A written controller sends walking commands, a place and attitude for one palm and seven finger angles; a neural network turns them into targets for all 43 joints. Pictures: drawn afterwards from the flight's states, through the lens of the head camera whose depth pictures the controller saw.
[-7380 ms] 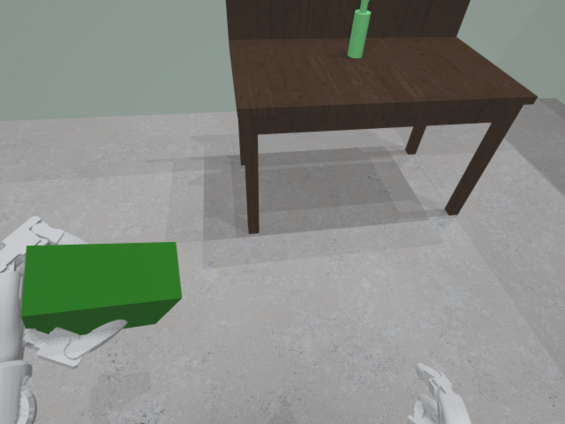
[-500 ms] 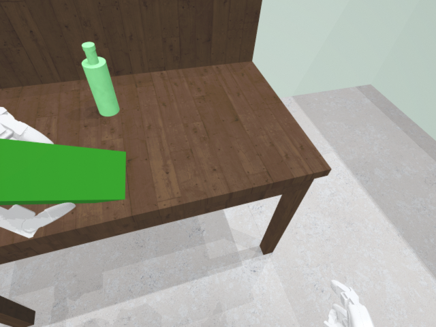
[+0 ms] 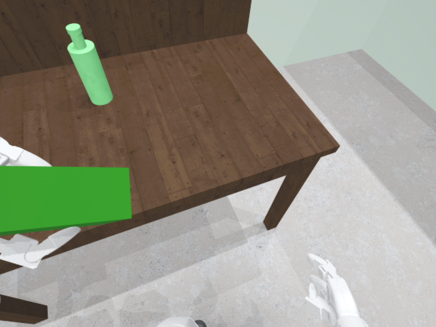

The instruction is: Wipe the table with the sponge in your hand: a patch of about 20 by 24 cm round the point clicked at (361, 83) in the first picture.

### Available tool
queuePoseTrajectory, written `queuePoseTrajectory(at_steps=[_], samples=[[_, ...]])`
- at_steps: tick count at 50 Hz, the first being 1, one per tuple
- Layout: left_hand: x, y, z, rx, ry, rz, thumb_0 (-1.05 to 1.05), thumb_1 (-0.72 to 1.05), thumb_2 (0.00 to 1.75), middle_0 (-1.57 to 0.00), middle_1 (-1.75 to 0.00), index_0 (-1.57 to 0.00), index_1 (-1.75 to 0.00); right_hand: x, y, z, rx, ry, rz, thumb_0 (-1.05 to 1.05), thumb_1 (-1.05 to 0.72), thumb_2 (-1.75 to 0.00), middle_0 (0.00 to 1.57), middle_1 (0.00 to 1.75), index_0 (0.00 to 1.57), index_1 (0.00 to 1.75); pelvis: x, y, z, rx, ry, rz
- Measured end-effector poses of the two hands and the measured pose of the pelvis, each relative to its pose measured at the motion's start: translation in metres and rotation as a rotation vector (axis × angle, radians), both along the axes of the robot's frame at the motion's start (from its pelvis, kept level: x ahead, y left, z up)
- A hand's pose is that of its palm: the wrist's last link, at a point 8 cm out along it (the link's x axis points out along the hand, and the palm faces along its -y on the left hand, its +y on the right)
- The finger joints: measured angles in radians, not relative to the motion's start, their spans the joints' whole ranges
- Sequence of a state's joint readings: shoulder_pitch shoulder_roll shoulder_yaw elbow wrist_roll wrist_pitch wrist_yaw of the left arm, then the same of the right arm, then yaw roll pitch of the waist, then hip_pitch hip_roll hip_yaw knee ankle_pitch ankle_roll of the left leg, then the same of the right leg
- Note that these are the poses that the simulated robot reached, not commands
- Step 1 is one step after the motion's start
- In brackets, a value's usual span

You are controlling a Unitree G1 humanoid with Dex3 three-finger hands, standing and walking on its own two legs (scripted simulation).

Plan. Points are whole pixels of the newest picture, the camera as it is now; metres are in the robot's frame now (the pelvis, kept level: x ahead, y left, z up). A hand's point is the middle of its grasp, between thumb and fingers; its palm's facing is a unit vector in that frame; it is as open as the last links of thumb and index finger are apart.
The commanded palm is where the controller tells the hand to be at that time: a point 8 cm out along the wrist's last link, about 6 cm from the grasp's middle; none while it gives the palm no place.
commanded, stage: come to a stop and stand still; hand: left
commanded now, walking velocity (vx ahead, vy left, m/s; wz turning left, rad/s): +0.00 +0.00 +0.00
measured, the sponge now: (80, 201) +0.24 +0.21 +0.15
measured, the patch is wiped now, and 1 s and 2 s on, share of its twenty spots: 0.00 0.00 0.00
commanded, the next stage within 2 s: look again from close up in 0.66 s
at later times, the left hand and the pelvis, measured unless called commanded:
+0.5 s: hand (67, 225) +0.20 +0.20 +0.17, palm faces +0.42 -0.83 -0.38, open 10.4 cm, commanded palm +0.15 +0.24 +0.18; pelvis -0.01 -0.04 +0.01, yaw +1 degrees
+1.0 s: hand (62, 225) +0.20 +0.21 +0.16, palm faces +0.43 -0.83 -0.36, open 10.4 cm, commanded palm +0.15 +0.25 +0.18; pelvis +0.00 -0.04 +0.01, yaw +2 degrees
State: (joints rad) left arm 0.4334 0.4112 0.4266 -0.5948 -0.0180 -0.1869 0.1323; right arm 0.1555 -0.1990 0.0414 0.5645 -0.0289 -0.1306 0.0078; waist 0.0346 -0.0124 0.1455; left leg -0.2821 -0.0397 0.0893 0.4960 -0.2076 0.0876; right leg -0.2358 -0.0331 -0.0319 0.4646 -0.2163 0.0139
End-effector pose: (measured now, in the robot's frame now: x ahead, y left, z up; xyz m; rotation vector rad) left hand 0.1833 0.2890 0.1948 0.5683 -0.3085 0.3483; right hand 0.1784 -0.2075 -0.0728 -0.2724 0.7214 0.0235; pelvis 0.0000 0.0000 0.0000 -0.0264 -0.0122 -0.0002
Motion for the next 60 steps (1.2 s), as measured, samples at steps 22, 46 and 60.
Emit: queuePoseTrajectory(at_steps=[22, 46, 60], samples=[[-0.021, -0.047, -0.010, -0.135, 0.005, 0.022, -0.01, -0.52, 1.00, -0.69, -1.36, -0.70, -1.36, -0.008, -0.050, 0.015, -0.014, -0.076, -0.060, 0.01, -0.91, -0.90, 0.20, 0.30, 0.21, 0.30, -0.010, -0.039, 0.005, -0.001, -0.028, 0.019], [-0.020, -0.042, -0.016, -0.160, 0.055, 0.056, -0.01, -0.52, 1.00, -0.69, -1.36, -0.70, -1.36, 0.003, -0.052, 0.013, -0.018, -0.049, -0.069, 0.01, -0.91, -0.90, 0.20, 0.30, 0.21, 0.30, 0.001, -0.042, 0.008, 0.000, -0.024, 0.039], [-0.016, -0.029, -0.024, -0.189, 0.076, 0.076, -0.01, -0.52, 1.00, -0.69, -1.36, -0.70, -1.36, 0.015, -0.036, 0.015, -0.025, -0.039, -0.042, 0.01, -0.91, -0.90, 0.20, 0.30, 0.21, 0.30, 0.006, -0.032, 0.008, 0.003, -0.020, 0.044]])
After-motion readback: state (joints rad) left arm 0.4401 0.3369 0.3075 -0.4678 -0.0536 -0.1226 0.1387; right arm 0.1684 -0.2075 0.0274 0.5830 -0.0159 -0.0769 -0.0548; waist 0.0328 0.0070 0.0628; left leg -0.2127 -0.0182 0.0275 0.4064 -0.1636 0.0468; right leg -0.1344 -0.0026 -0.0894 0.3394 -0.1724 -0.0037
